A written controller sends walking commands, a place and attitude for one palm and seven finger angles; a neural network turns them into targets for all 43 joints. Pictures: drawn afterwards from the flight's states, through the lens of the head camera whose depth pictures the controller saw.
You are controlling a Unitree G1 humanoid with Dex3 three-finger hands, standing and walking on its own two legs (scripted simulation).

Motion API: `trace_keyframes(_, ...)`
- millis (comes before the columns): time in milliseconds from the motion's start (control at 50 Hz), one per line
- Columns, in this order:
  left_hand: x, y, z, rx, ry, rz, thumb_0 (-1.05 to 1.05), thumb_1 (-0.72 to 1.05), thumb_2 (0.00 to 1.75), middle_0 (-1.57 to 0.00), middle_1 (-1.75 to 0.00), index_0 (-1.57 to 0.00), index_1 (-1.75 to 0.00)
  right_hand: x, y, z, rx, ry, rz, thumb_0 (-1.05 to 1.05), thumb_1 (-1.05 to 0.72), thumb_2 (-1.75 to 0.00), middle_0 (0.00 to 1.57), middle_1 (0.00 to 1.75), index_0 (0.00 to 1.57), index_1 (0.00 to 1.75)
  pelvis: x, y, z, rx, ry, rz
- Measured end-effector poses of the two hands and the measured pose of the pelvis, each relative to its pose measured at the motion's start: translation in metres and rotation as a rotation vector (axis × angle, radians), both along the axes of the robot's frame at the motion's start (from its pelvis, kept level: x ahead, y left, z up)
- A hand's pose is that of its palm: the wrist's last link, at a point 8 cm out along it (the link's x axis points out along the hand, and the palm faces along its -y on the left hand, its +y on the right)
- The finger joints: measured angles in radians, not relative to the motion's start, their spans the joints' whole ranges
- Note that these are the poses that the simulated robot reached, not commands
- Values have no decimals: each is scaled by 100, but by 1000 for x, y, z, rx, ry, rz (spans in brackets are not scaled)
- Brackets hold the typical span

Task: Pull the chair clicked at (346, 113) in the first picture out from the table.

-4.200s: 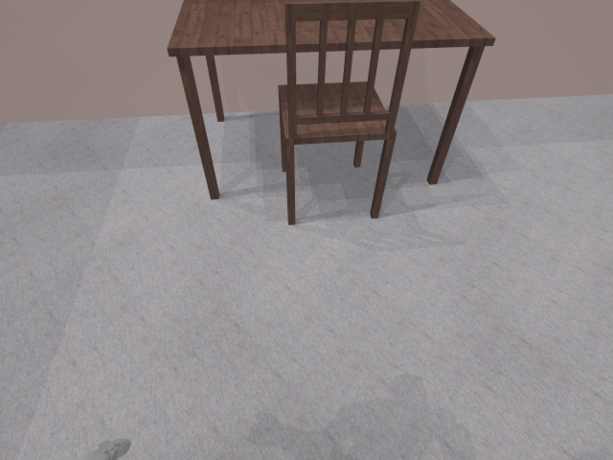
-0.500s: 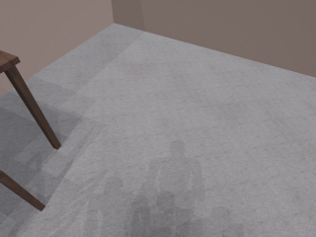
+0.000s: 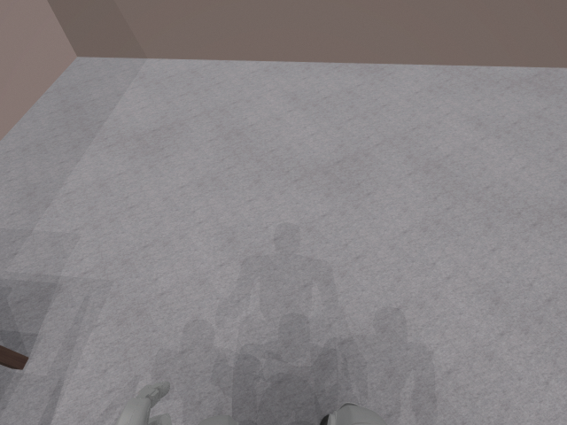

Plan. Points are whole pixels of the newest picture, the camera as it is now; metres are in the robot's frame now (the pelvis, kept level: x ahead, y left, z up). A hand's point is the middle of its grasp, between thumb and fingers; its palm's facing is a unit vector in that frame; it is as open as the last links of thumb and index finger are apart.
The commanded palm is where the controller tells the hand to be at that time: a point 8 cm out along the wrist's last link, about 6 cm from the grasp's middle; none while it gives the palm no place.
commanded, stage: turn to face it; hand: left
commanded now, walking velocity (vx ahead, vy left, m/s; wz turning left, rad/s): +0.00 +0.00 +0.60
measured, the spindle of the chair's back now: out of the picture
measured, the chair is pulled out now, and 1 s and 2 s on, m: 0.00 0.00 0.00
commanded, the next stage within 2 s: none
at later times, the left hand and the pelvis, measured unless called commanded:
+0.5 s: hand out of the picture +0.05 +0.26 -0.16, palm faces +0.31 -0.92 -0.23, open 7.4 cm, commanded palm none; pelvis +0.03 +0.04 +0.02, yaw +16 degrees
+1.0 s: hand out of the picture +0.01 +0.16 -0.12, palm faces +0.56 -0.78 -0.27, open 7.4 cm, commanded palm none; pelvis +0.04 -0.05 +0.02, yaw +35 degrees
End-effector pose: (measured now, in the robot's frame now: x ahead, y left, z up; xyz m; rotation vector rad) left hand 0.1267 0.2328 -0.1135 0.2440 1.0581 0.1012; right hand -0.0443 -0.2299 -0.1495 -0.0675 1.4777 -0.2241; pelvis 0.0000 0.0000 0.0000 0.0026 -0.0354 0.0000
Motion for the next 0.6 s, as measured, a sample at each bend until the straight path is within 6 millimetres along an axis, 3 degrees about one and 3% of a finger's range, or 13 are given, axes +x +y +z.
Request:
trace_keyframes(100,3,-19,4,-55,10,40,0,90,90,-20,-30,-20,-30,57,5,13,4,-94,61,1,-92,-90,20,30,19,29,16,0,12,-9,2,53)
trace_keyframes(220,-3,-7,-4,-110,-17,153,-1,91,90,-20,-30,-20,-30,108,16,25,-17,-140,168,1,-92,-90,20,30,20,29,26,10,12,-30,4,139)
trace_keyframes(360,-50,38,-33,-118,89,289,-1,91,90,-20,-30,-20,-30,146,30,31,-81,-187,278,1,-92,-90,20,30,20,29,28,34,0,-46,19,210)
trace_keyframes(500,-101,68,-11,-50,190,405,0,91,90,-20,-30,-19,-30,167,41,45,-70,-164,365,1,-91,-90,20,30,20,29,33,36,20,-43,56,280)
trace_keyframes(600,-116,70,1,-5,199,467,0,91,90,-20,-30,-19,-30,191,37,44,-50,-184,417,1,-91,-90,20,30,20,30,38,27,23,-36,58,331)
